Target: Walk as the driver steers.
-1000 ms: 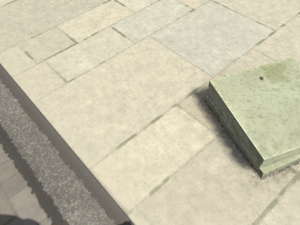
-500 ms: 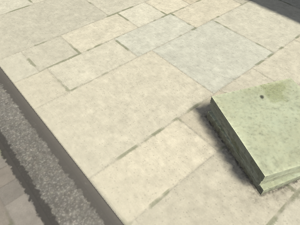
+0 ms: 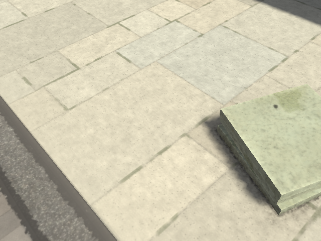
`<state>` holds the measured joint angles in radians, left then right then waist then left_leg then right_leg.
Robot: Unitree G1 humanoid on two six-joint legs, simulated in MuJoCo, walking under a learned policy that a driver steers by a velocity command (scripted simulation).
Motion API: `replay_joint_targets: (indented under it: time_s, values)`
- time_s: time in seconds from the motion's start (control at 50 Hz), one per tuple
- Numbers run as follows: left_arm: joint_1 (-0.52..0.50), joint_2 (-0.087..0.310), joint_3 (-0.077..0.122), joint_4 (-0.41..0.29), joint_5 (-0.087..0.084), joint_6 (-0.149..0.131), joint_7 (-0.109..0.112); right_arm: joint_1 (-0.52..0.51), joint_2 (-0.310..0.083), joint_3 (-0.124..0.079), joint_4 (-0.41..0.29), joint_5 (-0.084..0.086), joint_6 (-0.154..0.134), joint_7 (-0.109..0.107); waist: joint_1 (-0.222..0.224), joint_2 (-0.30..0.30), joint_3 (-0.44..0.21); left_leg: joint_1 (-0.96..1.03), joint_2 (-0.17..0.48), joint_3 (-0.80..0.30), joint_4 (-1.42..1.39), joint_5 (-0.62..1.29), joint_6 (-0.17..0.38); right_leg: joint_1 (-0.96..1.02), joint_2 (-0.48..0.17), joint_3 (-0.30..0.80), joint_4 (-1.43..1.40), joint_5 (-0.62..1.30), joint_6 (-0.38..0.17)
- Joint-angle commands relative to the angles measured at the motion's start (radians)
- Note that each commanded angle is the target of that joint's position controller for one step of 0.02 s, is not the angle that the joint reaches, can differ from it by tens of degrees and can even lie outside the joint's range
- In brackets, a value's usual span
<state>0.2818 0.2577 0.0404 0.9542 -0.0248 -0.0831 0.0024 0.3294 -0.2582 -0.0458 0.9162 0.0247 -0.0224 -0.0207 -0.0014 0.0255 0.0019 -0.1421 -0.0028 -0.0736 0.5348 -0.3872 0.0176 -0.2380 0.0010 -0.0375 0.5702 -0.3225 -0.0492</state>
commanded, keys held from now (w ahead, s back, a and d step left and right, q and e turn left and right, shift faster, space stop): w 0.32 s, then w+e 0.06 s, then no key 0.62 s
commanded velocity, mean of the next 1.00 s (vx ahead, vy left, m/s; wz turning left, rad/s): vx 0.25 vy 0.00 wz -0.03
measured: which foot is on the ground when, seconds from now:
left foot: down 0.00-0.00, up 0.02-0.44, down 0.46-1.00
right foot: down 0.00-0.46, up 0.48-0.84, down 0.86-1.00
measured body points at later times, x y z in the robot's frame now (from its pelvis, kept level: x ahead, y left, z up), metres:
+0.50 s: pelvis +0.23 +0.02 -0.01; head +0.27 +0.02 +0.43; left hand +0.14 +0.28 -0.14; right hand +0.48 -0.20 -0.09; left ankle +0.36 +0.11 -0.73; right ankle +0.00 -0.10 -0.70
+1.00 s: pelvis +0.35 +0.01 +0.01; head +0.36 -0.01 +0.46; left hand +0.46 +0.27 -0.11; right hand +0.43 -0.25 -0.14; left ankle +0.36 +0.11 -0.73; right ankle +0.37 -0.12 -0.73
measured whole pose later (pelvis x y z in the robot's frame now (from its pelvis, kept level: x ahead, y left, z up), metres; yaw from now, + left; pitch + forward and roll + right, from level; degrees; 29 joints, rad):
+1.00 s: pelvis +0.35 +0.01 +0.01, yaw -3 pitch +0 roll +1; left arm 0.19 0.23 0.03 0.92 0.01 -0.01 0.03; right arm 0.16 -0.24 0.00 1.00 -0.01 -0.03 -0.01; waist -0.01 0.02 0.02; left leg -0.21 -0.03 0.05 0.45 -0.23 0.03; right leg -0.27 -0.04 0.02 0.51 -0.23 0.02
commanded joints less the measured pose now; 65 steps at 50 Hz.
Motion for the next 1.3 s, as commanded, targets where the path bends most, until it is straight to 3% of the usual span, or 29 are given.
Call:
replay_joint_targets:
  time_s: [0.02,0.04,0.06,0.1,0.14,0.18,0.26,0.34,0.38,0.42,0.44,0.46,0.48,0.5,0.52,0.54,0.56,0.58,0.64,0.68,0.76,0.8,0.84,0.86,0.88,0.9,0.94,1.06,1.3]
  values:
    - [0.33,0.256,0.066,0.056,0.013,-0.027,-0.02,-0.197,-0.044,-0.002,-0.152,-0.007,-0.039,-0.004,0.145,-0.356,0.007,-0.536,-0.08,0.062,0.354,-0.109,0.003,0.421,-0.335,0.635,-0.374,-0.13,-0.172]
    - [0.266,0.194,0.041,0.038,0.025,-0.036,-0.024,-0.178,-0.097,-0.016,-0.146,0.012,-0.055,-0.004,0.104,-0.254,0.049,-0.613,-0.036,-0.033,0.542,-0.185,0.011,0.369,-0.402,0.762,-0.421,-0.212,-0.23]
    - [0.187,0.143,0.027,0.013,0.02,-0.041,-0.02,-0.151,-0.105,-0.018,-0.132,0.025,-0.068,0.006,0.065,-0.175,0.12,-0.67,0.018,-0.056,0.606,-0.089,0.033,0.339,-0.378,0.662,-0.416,-0.205,-0.211]
    - [0.127,0.124,0.017,-0.011,0.019,-0.038,-0.022,-0.161,-0.108,-0.023,-0.116,0.012,-0.081,0.017,0.047,-0.11,0.13,-0.696,0.081,-0.015,0.577,0.085,0.052,0.343,-0.3,0.469,-0.425,-0.049,-0.149]
    - [0.164,0.076,-0.001,-0.001,0.026,-0.024,-0.02,-0.189,-0.095,-0.027,-0.117,-0.004,-0.08,0.033,0.053,-0.132,0.093,-0.637,0.1,0.027,0.514,0.18,0.041,0.342,-0.233,0.31,-0.422,0.216,-0.11]
    - [0.211,0.08,-0.004,0.014,0.024,-0.012,-0.011,-0.217,-0.058,-0.019,-0.125,-0.009,-0.073,0.045,0.06,-0.125,0.075,-0.634,0.093,0.068,0.46,0.225,0.012,0.348,-0.211,0.228,-0.416,0.403,-0.118]
    - [0.212,0.121,-0.001,0.005,0.028,0.002,0.013,-0.383,-0.017,0.003,-0.188,-0.005,-0.071,0.051,0.085,-0.105,0.117,-0.553,0.062,0.111,0.186,0.368,-0.026,0.232,-0.178,0.141,-0.469,0.41,-0.116]
    - [0.261,0.131,0.006,0.026,0.013,0.0,0.019,-0.485,-0.037,0.007,-0.23,0.004,-0.077,0.064,0.094,-0.117,0.161,-0.477,0.036,0.107,0.032,0.442,-0.01,0.228,-0.215,0.137,-0.488,0.391,-0.125]
    - [0.253,0.139,0.014,0.028,0.006,0.005,0.022,-0.496,-0.062,0.001,-0.247,0.003,-0.085,0.071,0.063,-0.116,0.157,-0.468,0.031,0.079,-0.015,0.413,0.013,0.292,-0.247,0.156,-0.445,0.475,-0.117]
    - [0.215,0.165,0.025,0.015,0.017,0.018,0.025,-0.413,-0.106,-0.016,-0.228,-0.008,-0.093,0.07,0.002,-0.147,0.077,-0.336,-0.015,0.102,-0.036,0.381,0.042,0.345,-0.24,0.131,-0.309,0.808,-0.081]
    - [0.198,0.167,0.027,0.007,0.024,0.027,0.025,-0.283,-0.139,-0.035,-0.188,-0.012,-0.095,0.064,-0.063,-0.165,-0.018,-0.167,-0.047,0.124,-0.041,0.412,0.068,0.336,-0.211,0.109,-0.16,0.982,-0.054]
    - [0.19,0.154,0.021,-0.005,0.03,0.031,0.023,-0.127,-0.174,-0.051,-0.14,-0.017,-0.094,0.054,-0.134,-0.156,-0.122,0.068,-0.018,0.104,-0.055,0.542,0.099,0.241,-0.161,0.086,0.037,0.97,-0.013]
    - [0.205,0.105,0.003,-0.039,0.054,0.028,0.024,0.037,-0.244,-0.061,-0.102,-0.048,-0.088,0.041,-0.156,0.001,-0.289,0.405,0.202,-0.125,0.031,0.823,0.164,-0.008,-0.077,0.066,0.35,0.545,0.025]
    - [0.408,-0.037,-0.032,0.0,0.034,0.019,0.013,0.043,-0.253,-0.054,-0.083,-0.056,-0.083,0.055,-0.053,0.276,-0.484,0.645,0.453,-0.538,-0.05,0.912,0.36,-0.263,0.104,0.146,0.695,-0.346,0.067]
    - [0.36,0.086,-0.001,0.023,0.014,0.012,0.012,-0.02,-0.169,-0.038,-0.099,-0.034,-0.077,0.059,-0.075,0.137,-0.412,0.477,0.391,-0.49,-0.114,0.859,0.322,-0.262,0.056,0.242,0.782,-0.323,0.063]
    - [0.242,0.112,0.011,-0.012,-0.007,0.011,0.014,-0.13,-0.12,-0.022,-0.11,-0.021,-0.077,0.057,-0.051,0.095,-0.22,0.317,0.346,-0.302,-0.128,0.878,0.282,-0.327,0.011,0.185,0.766,-0.271,0.064]
    - [0.185,0.108,0.011,-0.022,0.001,0.012,0.024,-0.196,-0.094,-0.012,-0.109,-0.02,-0.08,0.059,-0.02,-0.004,-0.148,0.173,0.297,-0.21,-0.164,0.912,0.252,-0.299,-0.036,0.151,0.711,-0.203,0.072]
    - [0.161,0.105,0.021,-0.027,0.011,0.02,0.033,-0.233,-0.077,-0.006,-0.105,-0.024,-0.084,0.06,0.007,-0.012,-0.098,0.06,0.265,-0.148,-0.202,0.914,0.241,-0.264,-0.063,0.135,0.657,-0.159,0.081]
    - [0.199,0.029,0.012,-0.03,0.022,0.058,0.038,-0.272,-0.059,0.006,-0.064,-0.057,-0.094,0.065,0.073,0.043,-0.088,-0.152,0.217,-0.031,-0.27,0.909,0.244,-0.078,-0.095,0.119,0.49,-0.082,0.096]
    - [0.148,0.028,0.007,-0.057,0.029,0.072,0.046,-0.295,-0.088,0.002,-0.047,-0.062,-0.092,0.056,0.078,0.066,-0.084,-0.2,0.204,0.005,-0.285,0.876,0.247,-0.04,-0.096,0.102,0.325,-0.051,0.105]
    - [0.042,0.075,0.013,-0.084,0.03,0.098,0.046,-0.259,-0.141,-0.007,-0.016,-0.045,-0.058,0.032,0.038,0.058,-0.089,-0.211,0.202,-0.023,-0.327,0.401,0.22,0.022,-0.087,0.084,0.135,0.096,0.097]
    - [0.011,0.081,0.017,-0.088,0.035,0.102,0.046,-0.267,-0.13,0.0,-0.009,-0.033,-0.042,0.027,0.046,0.046,-0.043,-0.25,0.181,-0.042,-0.329,0.12,0.187,0.068,-0.072,0.067,0.025,0.144,0.08]
    - [-0.015,0.09,0.018,-0.095,0.051,0.096,0.047,-0.228,-0.08,0.021,0.012,-0.029,-0.036,0.025,0.049,0.014,0.002,-0.27,0.131,-0.039,-0.289,-0.017,0.117,0.124,-0.085,0.086,-0.12,0.202,0.055]
    - [-0.021,0.126,0.022,-0.105,0.052,0.091,0.051,-0.186,-0.063,0.029,0.024,-0.038,-0.037,0.025,0.028,-0.038,0.008,-0.273,0.088,-0.015,-0.231,-0.027,0.071,0.146,-0.146,0.149,-0.165,0.315,0.034]
    - [-0.064,0.201,0.037,-0.097,0.038,0.089,0.052,-0.096,-0.062,0.024,0.034,-0.04,-0.035,0.024,-0.058,-0.174,0.017,-0.24,0.011,0.057,-0.214,0.011,0.038,0.074,-0.16,0.173,-0.157,0.248,-0.012]
    - [-0.076,0.14,0.029,-0.088,0.034,0.083,0.042,-0.12,-0.075,0.024,0.043,-0.045,-0.026,0.016,-0.032,-0.177,0.01,-0.128,0.002,0.088,-0.184,0.079,0.015,-0.016,-0.129,0.158,-0.185,0.107,-0.012]
    - [-0.095,0.091,0.015,-0.078,0.044,0.07,0.031,-0.149,-0.089,0.02,0.048,-0.036,-0.009,0.004,-0.02,-0.138,0.01,-0.085,0.014,0.081,-0.156,0.156,0.02,-0.028,-0.093,0.127,-0.185,0.137,0.031]
    - [-0.079,0.099,0.013,-0.035,0.03,0.054,0.032,-0.158,-0.096,0.018,0.076,-0.027,0.002,0.0,-0.003,-0.069,-0.049,-0.043,0.031,0.072,-0.125,0.345,0.023,0.068,-0.076,0.099,-0.121,0.397,0.028]
    - [-0.097,0.091,0.009,0.027,0.029,0.068,0.033,-0.157,-0.102,0.014,0.132,-0.025,0.029,-0.011,-0.004,-0.028,-0.027,-0.007,0.038,0.071,-0.118,0.384,0.012,0.07,-0.055,0.076,-0.129,0.397,0.023]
